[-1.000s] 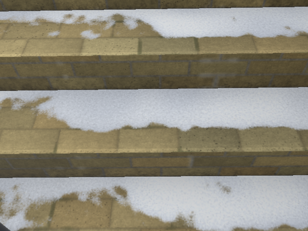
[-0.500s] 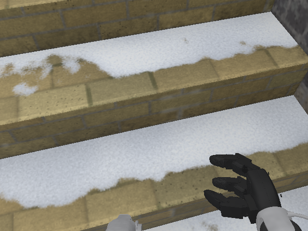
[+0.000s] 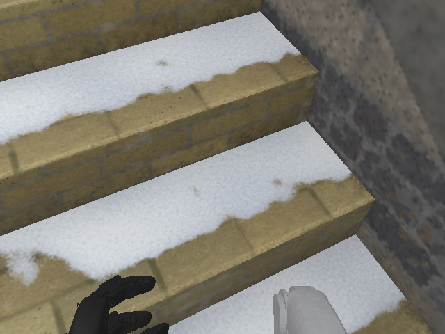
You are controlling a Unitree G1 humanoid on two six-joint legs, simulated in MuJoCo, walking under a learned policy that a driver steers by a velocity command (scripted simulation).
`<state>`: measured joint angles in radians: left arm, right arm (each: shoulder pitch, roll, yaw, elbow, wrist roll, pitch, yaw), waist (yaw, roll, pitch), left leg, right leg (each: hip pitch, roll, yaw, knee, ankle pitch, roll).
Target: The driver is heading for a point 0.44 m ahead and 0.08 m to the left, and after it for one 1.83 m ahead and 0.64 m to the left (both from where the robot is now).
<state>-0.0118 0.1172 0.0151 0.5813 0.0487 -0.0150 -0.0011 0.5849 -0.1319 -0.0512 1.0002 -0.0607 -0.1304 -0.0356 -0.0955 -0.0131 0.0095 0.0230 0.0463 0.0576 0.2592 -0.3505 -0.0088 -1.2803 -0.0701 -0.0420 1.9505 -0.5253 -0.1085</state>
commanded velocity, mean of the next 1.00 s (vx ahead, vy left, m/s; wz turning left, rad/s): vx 0.50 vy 0.00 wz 0.36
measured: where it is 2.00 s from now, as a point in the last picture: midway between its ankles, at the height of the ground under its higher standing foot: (111, 85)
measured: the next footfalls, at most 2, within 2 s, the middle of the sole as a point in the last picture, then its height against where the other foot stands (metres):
right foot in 0.10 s outside the picture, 0.18 m higher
left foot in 0.72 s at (192, 229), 0.18 m higher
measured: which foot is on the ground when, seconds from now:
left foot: down 0.00-0.14, up 0.16-0.70, down 0.72-1.00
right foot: up 0.00-0.08, down 0.10-0.74, up 0.76-1.00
